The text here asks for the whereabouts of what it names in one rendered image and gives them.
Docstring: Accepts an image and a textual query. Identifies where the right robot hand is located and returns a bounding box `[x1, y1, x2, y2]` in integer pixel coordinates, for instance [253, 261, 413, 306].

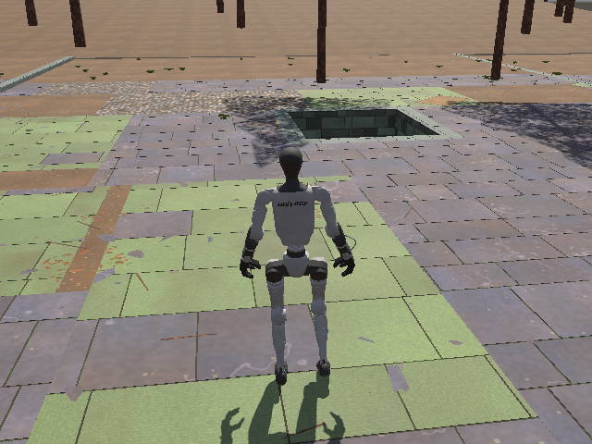
[333, 256, 355, 277]

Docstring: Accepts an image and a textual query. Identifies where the robot left forearm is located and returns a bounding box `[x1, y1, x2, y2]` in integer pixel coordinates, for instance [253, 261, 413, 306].
[241, 226, 259, 263]

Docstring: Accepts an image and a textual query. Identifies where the robot foot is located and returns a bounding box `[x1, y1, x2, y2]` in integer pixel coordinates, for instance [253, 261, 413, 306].
[316, 359, 330, 376]
[275, 361, 288, 385]

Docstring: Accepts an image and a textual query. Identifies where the robot left upper arm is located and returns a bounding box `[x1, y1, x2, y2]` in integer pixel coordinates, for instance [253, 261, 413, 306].
[249, 188, 274, 241]

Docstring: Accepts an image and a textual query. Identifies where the right robot foot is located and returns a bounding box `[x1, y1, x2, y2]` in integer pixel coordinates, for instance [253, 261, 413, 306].
[316, 359, 330, 376]

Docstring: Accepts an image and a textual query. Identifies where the robot right upper arm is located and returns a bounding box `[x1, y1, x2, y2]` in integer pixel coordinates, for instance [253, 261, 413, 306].
[312, 186, 340, 238]

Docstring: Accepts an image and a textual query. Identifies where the left robot foot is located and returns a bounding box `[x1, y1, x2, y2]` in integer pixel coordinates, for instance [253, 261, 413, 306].
[275, 361, 288, 385]

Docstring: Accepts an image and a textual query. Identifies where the robot right forearm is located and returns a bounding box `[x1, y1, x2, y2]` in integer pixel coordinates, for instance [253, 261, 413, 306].
[332, 222, 352, 260]

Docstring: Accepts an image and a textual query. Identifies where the left robot hand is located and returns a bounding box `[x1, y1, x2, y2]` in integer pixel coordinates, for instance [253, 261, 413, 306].
[240, 259, 261, 278]

